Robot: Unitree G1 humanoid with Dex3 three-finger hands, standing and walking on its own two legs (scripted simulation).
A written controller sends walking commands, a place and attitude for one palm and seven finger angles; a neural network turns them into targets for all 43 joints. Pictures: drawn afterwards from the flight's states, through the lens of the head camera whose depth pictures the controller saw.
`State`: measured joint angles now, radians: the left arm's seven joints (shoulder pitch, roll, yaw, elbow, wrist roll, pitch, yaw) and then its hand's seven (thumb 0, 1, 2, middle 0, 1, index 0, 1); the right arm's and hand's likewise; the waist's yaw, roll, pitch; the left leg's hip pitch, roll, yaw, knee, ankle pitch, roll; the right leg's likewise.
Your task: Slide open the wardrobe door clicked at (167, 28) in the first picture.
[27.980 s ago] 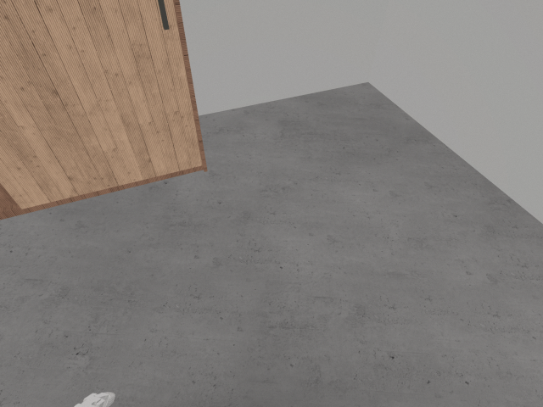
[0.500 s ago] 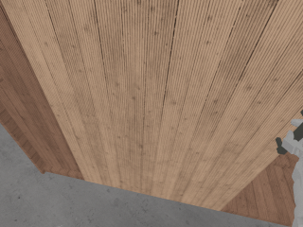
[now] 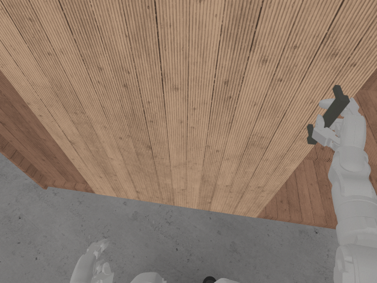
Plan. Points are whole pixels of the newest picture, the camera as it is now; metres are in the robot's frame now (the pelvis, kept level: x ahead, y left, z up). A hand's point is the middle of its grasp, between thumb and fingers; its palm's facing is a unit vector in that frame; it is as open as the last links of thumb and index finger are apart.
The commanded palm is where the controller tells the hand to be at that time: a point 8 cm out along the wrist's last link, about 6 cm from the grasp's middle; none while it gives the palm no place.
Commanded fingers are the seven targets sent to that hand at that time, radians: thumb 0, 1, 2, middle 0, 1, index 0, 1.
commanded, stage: stop walking and hold the door there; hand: right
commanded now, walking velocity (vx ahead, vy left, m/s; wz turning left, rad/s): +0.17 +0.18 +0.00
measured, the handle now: (324, 116) +0.47 -0.28 +0.08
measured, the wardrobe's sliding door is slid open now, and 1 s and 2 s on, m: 0.54 0.54 0.54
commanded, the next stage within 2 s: loosen the grip on the handle in 0.74 s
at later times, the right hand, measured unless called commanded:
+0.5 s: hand (318, 130) +0.42 -0.25 +0.09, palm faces +0.31 +0.91 -0.29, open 5.8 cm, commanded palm +0.39 -0.28 +0.07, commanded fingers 0.00 -0.90 -0.90 0.45 1.40 0.45 1.40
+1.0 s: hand (320, 129) +0.42 -0.25 +0.09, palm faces +0.28 +0.92 -0.27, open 6.5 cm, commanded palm +0.38 -0.29 +0.10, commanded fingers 0.00 0.19 -0.38 0.45 1.40 0.45 1.40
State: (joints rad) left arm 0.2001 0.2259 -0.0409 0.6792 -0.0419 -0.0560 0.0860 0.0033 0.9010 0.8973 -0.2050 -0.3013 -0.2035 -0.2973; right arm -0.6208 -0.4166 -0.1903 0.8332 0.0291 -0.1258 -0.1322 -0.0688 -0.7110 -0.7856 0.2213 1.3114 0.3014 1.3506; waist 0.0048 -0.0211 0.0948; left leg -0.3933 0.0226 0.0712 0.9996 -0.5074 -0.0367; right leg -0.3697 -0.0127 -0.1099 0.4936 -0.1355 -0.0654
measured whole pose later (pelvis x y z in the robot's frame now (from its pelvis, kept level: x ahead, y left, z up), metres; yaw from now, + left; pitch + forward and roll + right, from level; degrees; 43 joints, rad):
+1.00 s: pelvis -0.03 +0.01 -0.01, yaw +1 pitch +5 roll -1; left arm 0.31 0.27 0.01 0.67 0.00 -0.07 0.03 0.00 0.90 0.90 -0.21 -0.30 -0.21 -0.30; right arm -0.72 -0.51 -0.39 0.99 -0.11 -0.05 0.01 -0.01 -0.54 -0.73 0.26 1.27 0.39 1.39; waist 0.08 0.02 -0.03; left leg -0.27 -0.04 0.03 0.61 -0.45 0.05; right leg -0.53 -0.02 -0.14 0.53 -0.10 -0.06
